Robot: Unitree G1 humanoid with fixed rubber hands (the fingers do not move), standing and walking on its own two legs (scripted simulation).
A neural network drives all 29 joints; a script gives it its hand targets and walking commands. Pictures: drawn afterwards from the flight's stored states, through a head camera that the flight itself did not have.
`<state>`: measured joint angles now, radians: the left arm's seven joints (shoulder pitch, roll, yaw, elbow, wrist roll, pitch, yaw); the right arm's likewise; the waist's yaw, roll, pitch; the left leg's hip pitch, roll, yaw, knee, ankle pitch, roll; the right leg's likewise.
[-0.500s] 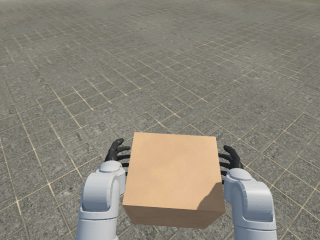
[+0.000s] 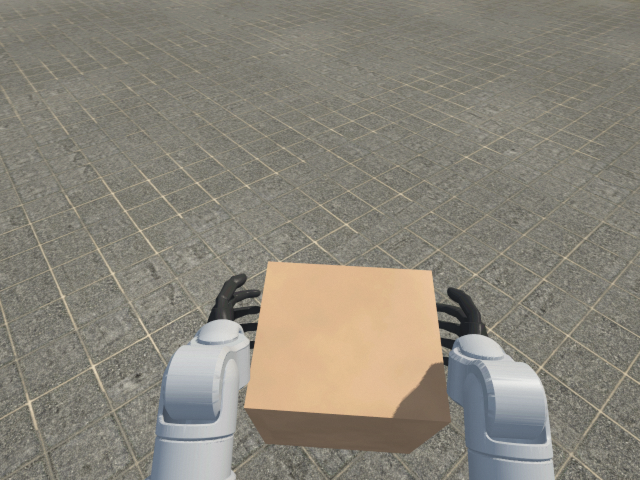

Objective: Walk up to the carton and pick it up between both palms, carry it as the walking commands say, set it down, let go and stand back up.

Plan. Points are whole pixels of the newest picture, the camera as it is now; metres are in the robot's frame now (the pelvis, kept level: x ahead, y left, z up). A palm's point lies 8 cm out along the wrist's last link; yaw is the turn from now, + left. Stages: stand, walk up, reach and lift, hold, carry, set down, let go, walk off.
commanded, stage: carry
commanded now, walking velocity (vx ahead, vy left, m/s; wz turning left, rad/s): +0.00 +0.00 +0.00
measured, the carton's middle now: (342, 363) +0.30 -0.01 +0.01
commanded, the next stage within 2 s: hold in 0.20 s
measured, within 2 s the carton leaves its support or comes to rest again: neither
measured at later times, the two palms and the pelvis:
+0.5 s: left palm (228, 345) +0.30 +0.14 +0.05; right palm (453, 354) +0.29 -0.14 +0.05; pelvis +0.01 +0.00 +0.00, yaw +0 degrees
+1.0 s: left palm (228, 327) +0.32 +0.14 +0.06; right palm (457, 345) +0.30 -0.15 +0.06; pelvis +0.03 +0.01 +0.01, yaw +0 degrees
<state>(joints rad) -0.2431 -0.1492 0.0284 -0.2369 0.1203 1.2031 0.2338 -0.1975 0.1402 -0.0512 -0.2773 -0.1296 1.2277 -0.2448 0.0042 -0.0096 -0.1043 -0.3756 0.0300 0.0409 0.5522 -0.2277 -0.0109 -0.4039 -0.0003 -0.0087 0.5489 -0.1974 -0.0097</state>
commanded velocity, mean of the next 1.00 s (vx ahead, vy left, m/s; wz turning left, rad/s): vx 0.00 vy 0.00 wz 0.00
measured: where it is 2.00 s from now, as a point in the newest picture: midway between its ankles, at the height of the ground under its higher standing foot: outside the picture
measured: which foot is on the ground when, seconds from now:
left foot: down 0.00-1.00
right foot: down 0.00-1.00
